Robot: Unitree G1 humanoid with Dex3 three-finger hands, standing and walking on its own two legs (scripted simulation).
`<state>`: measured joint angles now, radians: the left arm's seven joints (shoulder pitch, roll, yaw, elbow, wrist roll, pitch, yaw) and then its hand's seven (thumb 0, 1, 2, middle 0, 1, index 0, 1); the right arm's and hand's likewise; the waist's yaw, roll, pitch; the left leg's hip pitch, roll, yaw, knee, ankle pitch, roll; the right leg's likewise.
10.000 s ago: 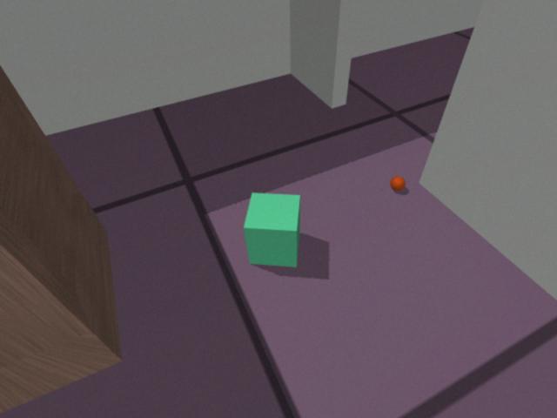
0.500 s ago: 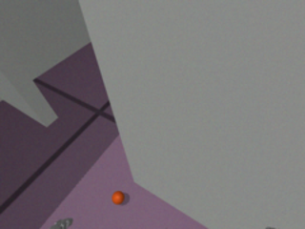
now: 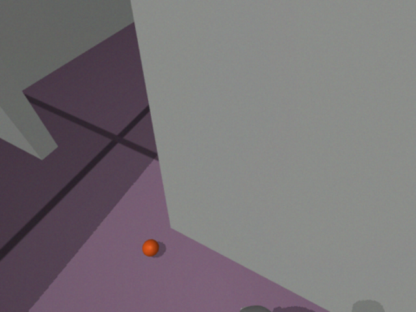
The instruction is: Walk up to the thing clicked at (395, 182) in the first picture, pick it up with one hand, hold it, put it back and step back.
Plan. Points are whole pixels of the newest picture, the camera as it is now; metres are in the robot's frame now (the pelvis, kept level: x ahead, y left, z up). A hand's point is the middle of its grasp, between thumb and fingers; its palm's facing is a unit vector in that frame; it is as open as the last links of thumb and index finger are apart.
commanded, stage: walk up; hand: left
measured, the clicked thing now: (150, 247) +0.48 +0.25 -0.73
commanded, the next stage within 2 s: stand in 1.30 s
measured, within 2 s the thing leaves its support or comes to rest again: neither
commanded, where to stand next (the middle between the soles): +0.10 -0.03 m, yaw +2 degrees
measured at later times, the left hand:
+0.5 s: hand out of the picture +0.11 +0.22 -0.12, palm faces +0.01 -0.89 -0.45, open 7.4 cm
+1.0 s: hand out of the picture +0.09 +0.24 -0.16, palm faces +0.00 -0.93 -0.37, open 7.4 cm
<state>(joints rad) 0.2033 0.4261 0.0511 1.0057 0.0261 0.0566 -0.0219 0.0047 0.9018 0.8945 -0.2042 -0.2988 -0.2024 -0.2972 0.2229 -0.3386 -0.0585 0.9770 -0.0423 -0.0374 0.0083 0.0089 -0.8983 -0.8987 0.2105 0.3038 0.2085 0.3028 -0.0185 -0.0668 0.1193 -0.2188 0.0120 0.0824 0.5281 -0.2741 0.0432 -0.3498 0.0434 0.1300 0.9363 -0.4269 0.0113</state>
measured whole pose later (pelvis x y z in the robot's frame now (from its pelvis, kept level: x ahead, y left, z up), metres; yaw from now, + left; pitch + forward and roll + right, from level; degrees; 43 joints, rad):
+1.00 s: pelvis +0.03 -0.03 +0.00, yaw +1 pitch -3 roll -1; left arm 0.15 0.37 -0.01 1.06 0.01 -0.03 0.01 0.01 0.90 0.89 -0.21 -0.30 -0.20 -0.30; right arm 0.06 -0.35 -0.01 1.01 0.00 0.01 0.02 0.01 -0.90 -0.90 0.21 0.30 0.20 0.30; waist 0.02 0.02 0.09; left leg -0.28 0.00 -0.01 0.56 -0.23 0.01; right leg -0.19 -0.01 -0.01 0.55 -0.30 0.02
